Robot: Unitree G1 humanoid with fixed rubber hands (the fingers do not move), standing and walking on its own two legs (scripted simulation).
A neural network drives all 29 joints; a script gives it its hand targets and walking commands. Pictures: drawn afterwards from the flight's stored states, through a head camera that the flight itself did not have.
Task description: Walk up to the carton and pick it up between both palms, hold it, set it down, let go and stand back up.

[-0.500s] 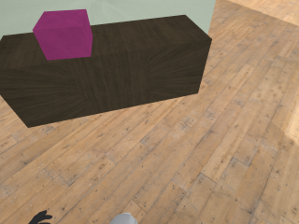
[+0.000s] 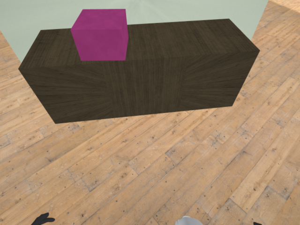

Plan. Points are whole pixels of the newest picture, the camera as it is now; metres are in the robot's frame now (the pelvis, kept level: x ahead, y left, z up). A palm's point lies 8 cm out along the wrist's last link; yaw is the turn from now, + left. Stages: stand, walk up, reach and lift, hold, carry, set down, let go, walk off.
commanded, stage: walk up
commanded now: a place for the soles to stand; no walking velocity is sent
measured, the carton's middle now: (103, 34) +1.22 +0.35 -0.10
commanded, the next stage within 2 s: none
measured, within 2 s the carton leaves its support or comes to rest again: neither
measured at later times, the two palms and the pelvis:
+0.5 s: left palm (36, 212) +0.17 +0.34 -0.10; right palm (244, 186) +0.27 -0.28 -0.11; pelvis +0.13 +0.01 -0.02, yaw +9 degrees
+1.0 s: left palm (38, 174) +0.28 +0.37 -0.09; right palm (223, 153) +0.38 -0.24 -0.12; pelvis +0.24 +0.04 -0.01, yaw +10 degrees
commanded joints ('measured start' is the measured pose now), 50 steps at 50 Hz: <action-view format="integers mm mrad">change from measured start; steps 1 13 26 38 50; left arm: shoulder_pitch -68 84 -36 0 190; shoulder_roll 211 298 337 232 224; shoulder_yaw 54 98 100 62 84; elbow -84 -54 -91 -61 17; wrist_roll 15 12 22 9 15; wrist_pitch -45 -76 -44 5 -38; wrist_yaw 7 40 12 1 11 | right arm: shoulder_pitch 60 26 -1 123 -51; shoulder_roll -268 -230 -237 -289 -242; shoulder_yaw -99 -90 -96 -103 -78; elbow -81 -43 -56 -57 -98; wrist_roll -6 -13 -18 -10 -6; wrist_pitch -27 0 -31 -62 -27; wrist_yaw -16 1 7 -58 -34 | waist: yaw -49 51 -5 -56 80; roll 78 -102 -109 78 -19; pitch -61 -37 -67 -102 -164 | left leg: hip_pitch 105 -442 -146 149 -216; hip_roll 271 141 171 321 198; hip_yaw -390 -112 64 -440 -134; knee -254 509 108 -263 51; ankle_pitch -67 11 57 -204 -163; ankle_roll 176 -66 -29 131 82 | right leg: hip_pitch -31 416 289 -186 448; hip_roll -8 -292 -312 -37 39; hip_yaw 79 286 55 111 15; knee -253 -750 -521 125 -439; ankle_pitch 143 -76 -60 54 208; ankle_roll -41 -146 -205 -50 -67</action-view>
